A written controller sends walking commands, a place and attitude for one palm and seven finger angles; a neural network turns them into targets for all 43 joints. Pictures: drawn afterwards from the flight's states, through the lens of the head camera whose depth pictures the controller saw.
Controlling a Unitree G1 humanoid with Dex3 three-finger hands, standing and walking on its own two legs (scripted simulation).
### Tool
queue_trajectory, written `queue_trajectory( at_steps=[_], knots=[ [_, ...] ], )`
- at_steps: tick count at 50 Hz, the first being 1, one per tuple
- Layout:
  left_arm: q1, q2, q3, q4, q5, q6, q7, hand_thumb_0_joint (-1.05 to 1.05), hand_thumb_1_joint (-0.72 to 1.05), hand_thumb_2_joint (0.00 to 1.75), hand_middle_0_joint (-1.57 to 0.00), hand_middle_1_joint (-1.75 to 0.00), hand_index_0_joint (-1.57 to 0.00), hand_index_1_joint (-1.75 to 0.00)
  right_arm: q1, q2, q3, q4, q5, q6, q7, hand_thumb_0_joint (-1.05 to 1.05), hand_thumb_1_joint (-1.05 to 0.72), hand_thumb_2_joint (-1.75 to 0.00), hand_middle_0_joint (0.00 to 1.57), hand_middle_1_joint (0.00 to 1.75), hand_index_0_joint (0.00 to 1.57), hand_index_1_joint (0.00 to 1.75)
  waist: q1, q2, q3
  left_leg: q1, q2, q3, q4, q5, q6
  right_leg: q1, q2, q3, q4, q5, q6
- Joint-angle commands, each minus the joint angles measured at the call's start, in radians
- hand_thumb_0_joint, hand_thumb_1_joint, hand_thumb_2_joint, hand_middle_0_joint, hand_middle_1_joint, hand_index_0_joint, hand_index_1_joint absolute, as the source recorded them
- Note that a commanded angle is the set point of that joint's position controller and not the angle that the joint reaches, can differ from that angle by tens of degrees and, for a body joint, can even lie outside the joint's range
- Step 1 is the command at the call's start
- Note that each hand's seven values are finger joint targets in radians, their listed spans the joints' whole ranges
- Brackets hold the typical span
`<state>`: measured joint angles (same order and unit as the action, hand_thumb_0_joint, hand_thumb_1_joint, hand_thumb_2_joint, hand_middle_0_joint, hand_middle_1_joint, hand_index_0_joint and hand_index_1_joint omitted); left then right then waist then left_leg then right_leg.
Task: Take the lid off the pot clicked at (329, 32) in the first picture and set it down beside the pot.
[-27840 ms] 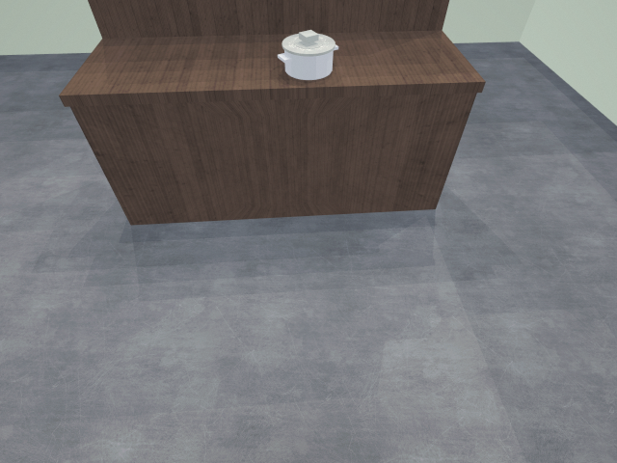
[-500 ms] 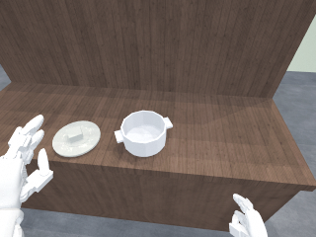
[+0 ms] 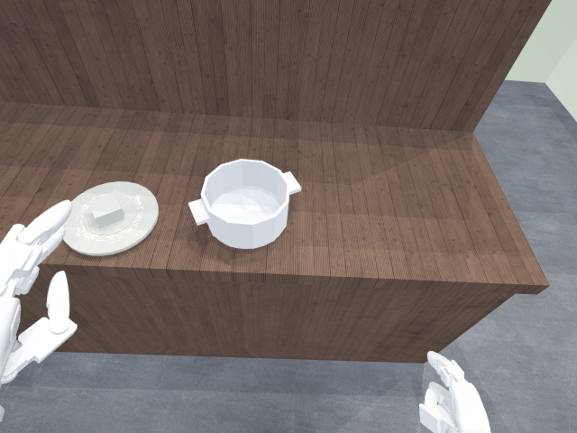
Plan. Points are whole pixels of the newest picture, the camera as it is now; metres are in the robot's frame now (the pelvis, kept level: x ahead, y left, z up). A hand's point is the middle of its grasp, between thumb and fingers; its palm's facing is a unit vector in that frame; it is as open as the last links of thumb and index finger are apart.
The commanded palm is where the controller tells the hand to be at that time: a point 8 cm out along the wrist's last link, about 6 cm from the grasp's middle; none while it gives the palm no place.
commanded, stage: step back with the hand held close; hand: left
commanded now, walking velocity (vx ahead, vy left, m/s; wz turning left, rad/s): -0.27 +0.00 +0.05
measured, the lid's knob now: (106, 208) +0.50 +0.39 -0.08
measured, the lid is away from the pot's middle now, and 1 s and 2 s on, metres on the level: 0.28 0.28 0.28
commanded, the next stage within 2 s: stop stepping back and stand still in 1.20 s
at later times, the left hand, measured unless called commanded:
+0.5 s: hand (35, 392) +0.13 +0.22 +0.16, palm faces +0.33 -0.83 -0.46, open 7.4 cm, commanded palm +0.07 +0.27 +0.18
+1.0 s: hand out of the picture +0.10 +0.21 +0.17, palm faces +0.30 -0.82 -0.48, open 7.4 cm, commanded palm +0.03 +0.26 +0.18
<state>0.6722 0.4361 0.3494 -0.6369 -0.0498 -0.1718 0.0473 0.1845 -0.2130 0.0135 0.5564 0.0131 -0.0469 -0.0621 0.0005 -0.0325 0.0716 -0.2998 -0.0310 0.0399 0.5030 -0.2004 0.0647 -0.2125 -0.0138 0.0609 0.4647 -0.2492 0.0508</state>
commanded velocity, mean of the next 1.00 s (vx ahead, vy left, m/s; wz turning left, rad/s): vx -0.35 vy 0.00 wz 0.01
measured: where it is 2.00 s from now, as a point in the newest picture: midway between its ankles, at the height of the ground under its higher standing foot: outside the picture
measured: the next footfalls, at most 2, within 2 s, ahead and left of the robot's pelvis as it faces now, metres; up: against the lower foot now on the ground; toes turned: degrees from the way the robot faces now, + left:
right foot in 0.98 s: -0.08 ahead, -0.16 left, +0.00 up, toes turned -3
left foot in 1.22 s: -0.10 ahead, +0.10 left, +0.00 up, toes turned +2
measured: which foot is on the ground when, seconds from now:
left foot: down 0.00-1.00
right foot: down 0.00-0.78, up 0.80-0.96, down 0.98-1.00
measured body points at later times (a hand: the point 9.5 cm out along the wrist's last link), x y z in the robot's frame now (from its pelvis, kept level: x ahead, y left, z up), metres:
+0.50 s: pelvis -0.06 -0.01 -0.01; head -0.03 +0.01 +0.44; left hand +0.11 +0.26 +0.18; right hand +0.13 -0.25 -0.08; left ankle +0.04 +0.08 -0.74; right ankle +0.00 -0.16 -0.74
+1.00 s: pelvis -0.11 -0.02 -0.01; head -0.07 +0.01 +0.43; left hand +0.07 +0.25 +0.20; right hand +0.07 -0.24 -0.08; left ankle +0.01 +0.09 -0.74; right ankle -0.12 -0.16 -0.74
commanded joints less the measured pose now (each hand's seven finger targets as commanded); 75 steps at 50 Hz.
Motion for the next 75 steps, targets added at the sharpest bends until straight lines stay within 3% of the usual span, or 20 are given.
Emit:
queue_trajectory(
  at_steps=[1, 12, 25, 33, 36, 39, 41, 44, 49, 52, 56, 59, 60, 61, 64, 65, 66, 69, 72, 75],
  knots=[
    [0.004, 0.139, 0.163, -0.242, -0.008, -0.087, 0.049, 0.00, 0.90, 0.90, -0.20, -0.30, -0.20, -0.30, -0.094, -0.129, -0.054, -0.175, 0.010, -0.068, -0.012, 0.00, -0.90, -0.90, 0.20, 0.30, 0.20, 0.30, 0.025, 0.227, -0.189, 0.089, 0.201, -0.179, -0.147, 0.180, 0.015, -0.002, -0.025, -0.070, 0.059, 0.018, -0.036],
    [-0.093, 0.091, 0.106, -0.125, 0.005, -0.090, 0.063, 0.00, 0.90, 0.90, -0.20, -0.30, -0.20, -0.30, -0.059, -0.140, -0.061, -0.164, 0.007, -0.114, -0.023, 0.00, -0.90, -0.90, 0.20, 0.30, 0.20, 0.30, 0.000, -0.004, -0.066, -0.071, 0.135, -0.175, -0.083, -0.369, -0.005, -0.128, -0.087, 0.022, -0.076, -0.147, -0.075],
    [-0.054, 0.125, 0.169, -0.206, 0.023, -0.130, 0.089, 0.00, 0.90, 0.90, -0.20, -0.30, -0.20, -0.30, -0.070, -0.133, -0.063, -0.177, 0.006, -0.136, -0.022, 0.00, -0.90, -0.90, 0.20, 0.30, 0.20, 0.30, 0.013, 0.229, -0.109, -0.329, 0.224, -0.231, -0.228, -0.508, 0.024, 0.092, -0.003, -0.079, 0.160, -0.091, -0.047],
    [-0.114, 0.141, 0.142, -0.181, 0.006, -0.138, 0.098, 0.00, 0.90, 0.90, -0.20, -0.30, -0.20, -0.30, -0.018, -0.103, -0.075, -0.108, -0.011, -0.127, -0.004, 0.00, -0.90, -0.90, 0.20, 0.30, 0.20, 0.30, -0.024, -0.121, -0.145, 0.045, 0.049, -0.075, 0.321, -0.230, -0.058, -0.321, -0.288, 0.192, -0.157, -0.035, -0.194],
    [-0.122, 0.133, 0.140, -0.207, 0.010, -0.138, 0.100, 0.00, 0.90, 0.90, -0.20, -0.30, -0.20, -0.30, -0.051, -0.108, -0.071, -0.126, -0.008, -0.114, -0.003, 0.00, -0.90, -0.90, 0.20, 0.30, 0.20, 0.30, -0.031, -0.069, -0.148, -0.022, 0.108, -0.158, 0.098, -0.150, -0.023, -0.211, -0.197, 0.077, 0.021, 0.149, -0.127],
    [-0.083, 0.142, 0.165, -0.241, 0.015, -0.147, 0.098, 0.00, 0.90, 0.90, -0.20, -0.30, -0.20, -0.30, -0.080, -0.124, -0.075, -0.153, -0.004, -0.129, -0.012, 0.00, -0.90, -0.90, 0.20, 0.30, 0.20, 0.30, -0.015, 0.308, -0.163, -0.156, 0.313, -0.343, -0.220, -0.152, 0.049, -0.117, -0.006, -0.069, 0.349, -0.128, -0.039],
    [-0.099, 0.144, 0.188, -0.262, 0.018, -0.151, 0.097, 0.00, 0.90, 0.90, -0.20, -0.30, -0.20, -0.30, -0.074, -0.123, -0.081, -0.145, -0.010, -0.150, -0.005, 0.00, -0.90, -0.90, 0.20, 0.30, 0.20, 0.30, -0.016, 0.335, -0.142, -0.338, 0.378, -0.370, -0.338, -0.435, 0.089, -0.016, 0.038, -0.035, 0.569, -0.265, -0.035],
    [-0.093, 0.143, 0.184, -0.300, -0.001, -0.150, 0.095, 0.00, 0.90, 0.90, -0.20, -0.30, -0.20, -0.30, -0.039, -0.114, -0.087, -0.114, -0.009, -0.176, 0.013, 0.00, -0.90, -0.90, 0.20, 0.30, 0.20, 0.30, 0.001, 0.249, -0.186, -0.011, 0.312, -0.262, -0.161, 0.058, 0.064, -0.178, 0.018, -0.048, 0.350, -0.271, -0.040],
    [-0.069, 0.137, 0.139, -0.248, 0.003, -0.140, 0.069, 0.00, 0.90, 0.90, -0.20, -0.30, -0.20, -0.30, -0.049, -0.114, -0.066, -0.112, -0.002, -0.178, 0.024, 0.00, -0.90, -0.90, 0.20, 0.30, 0.20, 0.30, 0.009, 0.141, -0.247, 0.037, 0.189, -0.163, 0.043, -0.076, -0.022, 0.015, -0.029, -0.094, -0.127, 0.135, -0.055],
    [-0.102, 0.142, 0.122, -0.165, -0.019, -0.143, 0.063, 0.00, 0.90, 0.90, -0.20, -0.30, -0.20, -0.30, -0.025, -0.107, -0.094, -0.104, 0.026, -0.160, 0.007, 0.00, -0.90, -0.90, 0.20, 0.30, 0.20, 0.30, -0.020, -0.260, -0.200, -0.017, 0.011, -0.046, 0.547, -0.276, -0.087, -0.199, -0.343, 0.132, -0.183, 0.173, -0.219],
    [-0.082, 0.131, 0.137, -0.131, -0.001, -0.120, 0.076, 0.00, 0.90, 0.90, -0.20, -0.30, -0.20, -0.30, -0.106, -0.051, -0.038, -0.118, 0.010, -0.102, 0.000, 0.00, -0.90, -0.90, 0.20, 0.30, 0.20, 0.30, -0.035, -0.113, -0.120, -0.172, 0.067, -0.097, 0.490, -0.312, -0.077, -0.107, -0.299, 0.021, 0.035, 0.632, -0.194],
    [-0.114, 0.143, 0.144, -0.214, -0.011, -0.152, 0.084, 0.00, 0.90, 0.90, -0.20, -0.30, -0.20, -0.30, -0.119, -0.094, -0.042, -0.134, 0.017, -0.101, -0.011, 0.00, -0.90, -0.90, 0.20, 0.30, 0.20, 0.30, -0.043, 0.047, -0.079, -0.073, 0.090, -0.051, -0.117, -0.006, -0.059, -0.074, -0.173, -0.056, 0.256, 0.520, -0.085],
    [-0.112, 0.140, 0.152, -0.243, -0.017, -0.165, 0.086, 0.00, 0.90, 0.90, -0.20, -0.30, -0.20, -0.30, -0.112, -0.109, -0.067, -0.139, 0.014, -0.119, -0.009, 0.00, -0.90, -0.90, 0.20, 0.30, 0.20, 0.30, -0.038, 0.198, -0.098, 0.057, 0.235, -0.192, -0.185, 0.351, -0.004, -0.202, -0.077, -0.073, 0.363, 0.182, -0.044],
    [-0.113, 0.160, 0.167, -0.267, -0.013, -0.173, 0.087, 0.00, 0.90, 0.90, -0.20, -0.30, -0.20, -0.30, -0.079, -0.110, -0.087, -0.126, 0.007, -0.137, 0.000, 0.00, -0.90, -0.90, 0.20, 0.30, 0.20, 0.30, -0.032, 0.300, -0.166, 0.203, 0.360, -0.322, -0.124, 0.689, 0.061, -0.357, 0.005, -0.028, 0.470, -0.253, -0.037],
    [-0.059, 0.170, 0.183, -0.375, -0.017, -0.172, 0.069, 0.00, 0.90, 0.90, -0.20, -0.30, -0.20, -0.30, -0.042, -0.118, -0.091, -0.100, -0.015, -0.176, 0.028, 0.00, -0.90, -0.90, 0.20, 0.30, 0.20, 0.30, -0.021, 0.319, -0.297, 0.302, 0.362, -0.294, -0.013, 0.812, 0.090, -0.381, 0.029, 0.032, 0.568, -0.387, -0.020],
    [-0.379, -0.153, -0.211, 0.611, 0.099, 0.089, 0.002, 0.00, 0.90, 0.90, -0.20, -0.30, -0.20, -0.30, 0.007, -0.262, -0.134, 0.167, -0.050, -0.110, 0.052, 0.00, -0.90, -0.90, 0.20, 0.30, 0.20, 0.30, -0.169, 0.325, -0.192, 0.190, 0.335, -0.361, 0.140, 1.123, 0.079, -0.481, -0.023, 0.061, 0.709, -0.278, 0.005],
    [-0.401, 0.234, 0.170, -0.700, -0.022, -0.082, 0.064, 0.00, 0.90, 0.90, -0.20, -0.30, -0.20, -0.30, -0.108, -0.093, -0.119, -0.188, 0.026, -0.146, 0.060, 0.00, -0.90, -0.90, 0.20, 0.30, 0.20, 0.30, 0.001, 0.222, -0.357, 0.284, 0.315, -0.197, -0.031, 0.722, 0.050, -0.268, 0.031, 0.078, 0.591, -0.264, 0.000],
    [0.142, 0.226, 0.257, -0.378, -0.012, -0.072, 0.097, 0.00, 0.90, 0.90, -0.20, -0.30, -0.20, -0.30, -0.053, -0.098, -0.102, -0.127, 0.023, -0.148, 0.063, 0.00, -0.90, -0.90, 0.20, 0.30, 0.20, 0.30, -0.001, 0.290, -0.277, 0.130, 0.224, -0.207, -0.041, 0.230, 0.037, -0.209, 0.039, -0.065, 0.413, -0.138, -0.040],
    [0.139, 0.185, 0.212, -0.367, -0.005, -0.064, 0.104, 0.00, 0.90, 0.90, -0.20, -0.30, -0.20, -0.30, -0.075, -0.094, -0.062, -0.150, 0.015, -0.113, 0.061, 0.00, -0.90, -0.90, 0.20, 0.30, 0.20, 0.30, -0.002, 0.281, -0.154, -0.203, 0.219, -0.178, -0.052, -0.377, 0.012, 0.060, 0.007, -0.121, 0.162, -0.050, -0.049],
    [-0.022, 0.191, 0.195, -0.186, 0.006, -0.072, 0.092, 0.00, 0.90, 0.90, -0.20, -0.30, -0.20, -0.30, -0.042, -0.115, -0.083, -0.166, 0.022, -0.088, 0.040, 0.00, -0.90, -0.90, 0.20, 0.30, 0.20, 0.30, -0.014, -0.096, -0.090, -0.273, 0.010, 0.011, 0.447, -0.385, -0.047, -0.019, -0.128, 0.035, -0.085, -0.106, -0.141]
  ],
)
